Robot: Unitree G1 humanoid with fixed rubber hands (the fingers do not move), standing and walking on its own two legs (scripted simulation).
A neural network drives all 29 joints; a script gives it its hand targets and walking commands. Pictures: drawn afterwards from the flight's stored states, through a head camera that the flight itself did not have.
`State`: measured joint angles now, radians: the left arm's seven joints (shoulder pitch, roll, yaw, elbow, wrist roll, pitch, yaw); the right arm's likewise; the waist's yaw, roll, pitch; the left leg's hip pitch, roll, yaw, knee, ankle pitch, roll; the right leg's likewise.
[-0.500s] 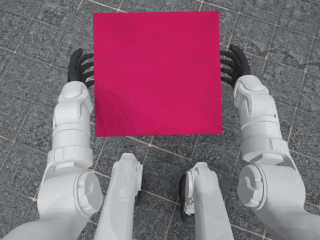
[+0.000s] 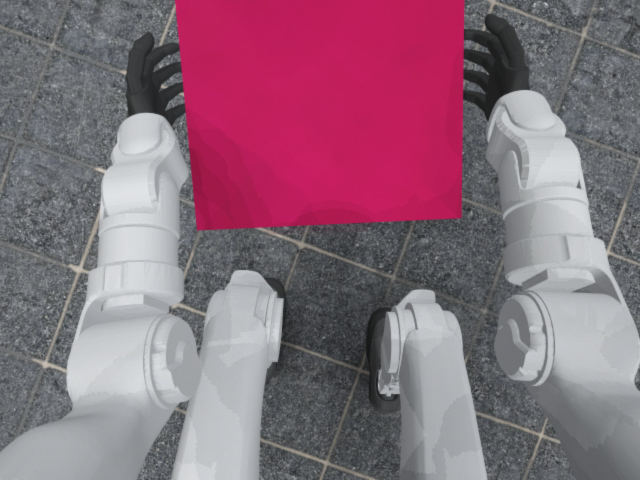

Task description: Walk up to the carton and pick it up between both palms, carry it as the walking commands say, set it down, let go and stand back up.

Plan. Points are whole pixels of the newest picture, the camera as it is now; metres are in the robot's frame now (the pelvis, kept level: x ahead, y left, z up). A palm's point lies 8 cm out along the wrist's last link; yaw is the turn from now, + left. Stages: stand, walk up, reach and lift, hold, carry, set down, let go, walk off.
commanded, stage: set down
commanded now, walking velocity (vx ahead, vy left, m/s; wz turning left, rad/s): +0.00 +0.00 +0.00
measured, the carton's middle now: (321, 107) +0.54 +0.06 -0.20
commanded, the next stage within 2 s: none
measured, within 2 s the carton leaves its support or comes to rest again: rests again in 1.30 s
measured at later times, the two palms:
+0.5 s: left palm (177, 119) +0.50 +0.24 -0.19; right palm (465, 106) +0.56 -0.13 -0.19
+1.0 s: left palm (182, 124) +0.51 +0.26 -0.26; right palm (436, 107) +0.58 -0.11 -0.27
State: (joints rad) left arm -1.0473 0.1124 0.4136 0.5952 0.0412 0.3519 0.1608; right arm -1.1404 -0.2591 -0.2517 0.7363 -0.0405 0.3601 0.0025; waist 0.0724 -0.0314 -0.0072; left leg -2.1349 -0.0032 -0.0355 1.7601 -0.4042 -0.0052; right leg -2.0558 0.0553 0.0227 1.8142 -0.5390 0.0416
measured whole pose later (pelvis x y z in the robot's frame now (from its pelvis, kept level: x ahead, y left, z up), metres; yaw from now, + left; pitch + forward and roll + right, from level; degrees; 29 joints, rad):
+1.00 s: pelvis +0.00 -0.01 -0.10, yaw +2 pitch +32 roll +0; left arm -1.41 0.37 0.31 0.87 -0.16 0.27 0.16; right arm -1.56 -0.39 -0.04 0.98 0.14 0.26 -0.07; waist 0.09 0.00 0.52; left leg -2.21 -0.01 -0.04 2.13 -0.48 -0.04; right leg -2.13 0.07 0.02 2.23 -0.65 0.02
